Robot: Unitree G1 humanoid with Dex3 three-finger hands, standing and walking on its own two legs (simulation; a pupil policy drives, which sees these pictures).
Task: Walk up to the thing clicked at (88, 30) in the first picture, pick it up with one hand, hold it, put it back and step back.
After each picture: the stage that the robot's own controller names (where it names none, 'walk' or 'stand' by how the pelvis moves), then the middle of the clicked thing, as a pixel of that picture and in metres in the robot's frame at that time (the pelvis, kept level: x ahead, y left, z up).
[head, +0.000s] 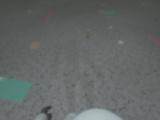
stand; (88, 34) +1.96 +0.11 -0.66
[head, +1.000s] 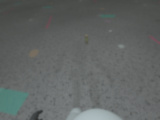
walk; (86, 39) +1.83 +0.26 -0.65
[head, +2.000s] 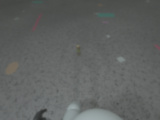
walk; (78, 50) +1.24 +0.33 -0.65
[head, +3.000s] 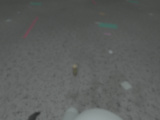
walk; (74, 70) +0.78 +0.25 -0.63
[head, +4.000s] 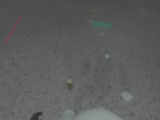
walk; (70, 84) +0.50 +0.21 -0.64
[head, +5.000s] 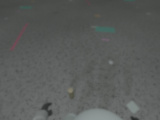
stand; (71, 93) +0.41 +0.23 -0.65
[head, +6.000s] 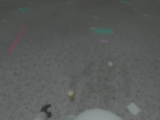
stand; (71, 96) +0.39 +0.22 -0.65
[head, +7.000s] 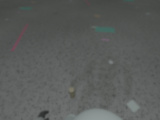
stand; (72, 93) +0.42 +0.22 -0.66
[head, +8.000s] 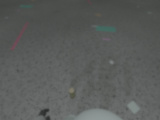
stand; (72, 93) +0.41 +0.21 -0.66
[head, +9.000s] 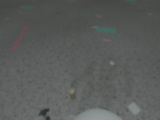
stand; (72, 94) +0.40 +0.21 -0.66
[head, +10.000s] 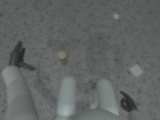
go down; (63, 59) +0.47 +0.23 -0.36
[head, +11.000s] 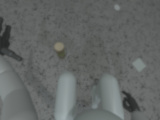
go down; (60, 52) +0.49 +0.24 -0.27
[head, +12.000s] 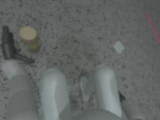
close in; (32, 42) +0.48 +0.28 -0.17
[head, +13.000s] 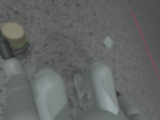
close; (17, 40) +0.47 +0.30 -0.16
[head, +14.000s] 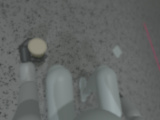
lift; (38, 51) +0.39 +0.27 -0.15
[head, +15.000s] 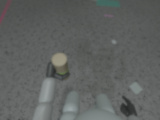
lift; (62, 69) +0.33 +0.18 +0.04
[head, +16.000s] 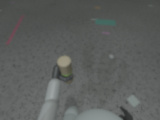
hold; (66, 71) +0.32 +0.16 +0.04
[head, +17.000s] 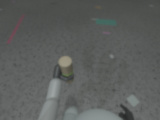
hold; (67, 71) +0.33 +0.16 +0.04
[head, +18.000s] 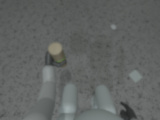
crouch; (59, 57) +0.42 +0.20 -0.03
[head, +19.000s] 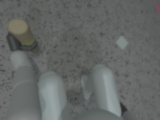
lower; (27, 39) +0.49 +0.27 -0.13
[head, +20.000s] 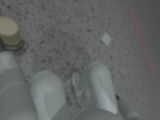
lower; (11, 38) +0.47 +0.30 -0.17
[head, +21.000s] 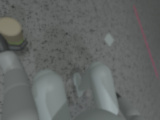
lower; (15, 38) +0.47 +0.30 -0.17
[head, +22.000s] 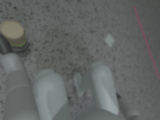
lower; (17, 40) +0.46 +0.30 -0.17
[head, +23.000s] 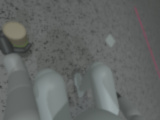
rest; (19, 40) +0.46 +0.29 -0.17
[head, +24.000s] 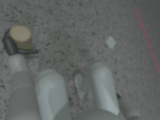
open; (24, 43) +0.46 +0.28 -0.17
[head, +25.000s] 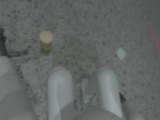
stand; (46, 44) +0.46 +0.26 -0.19
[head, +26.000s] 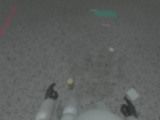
stand; (70, 84) +0.42 +0.19 -0.55
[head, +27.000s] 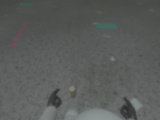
stand; (72, 92) +0.42 +0.19 -0.60
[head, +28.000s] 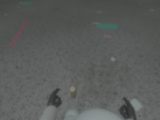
stand; (73, 92) +0.41 +0.19 -0.60
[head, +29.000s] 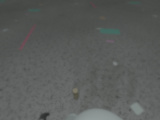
stand; (75, 94) +0.43 +0.18 -0.65
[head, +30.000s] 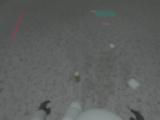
walk; (77, 77) +0.54 +0.18 -0.63
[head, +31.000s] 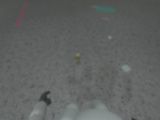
walk; (77, 59) +0.85 +0.17 -0.63
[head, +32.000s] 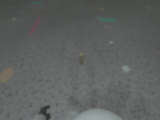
stand; (81, 58) +1.05 +0.20 -0.64
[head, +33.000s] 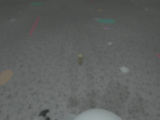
stand; (80, 60) +1.05 +0.20 -0.66
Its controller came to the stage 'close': yes
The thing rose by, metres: 0.69
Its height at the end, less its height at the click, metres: +0.00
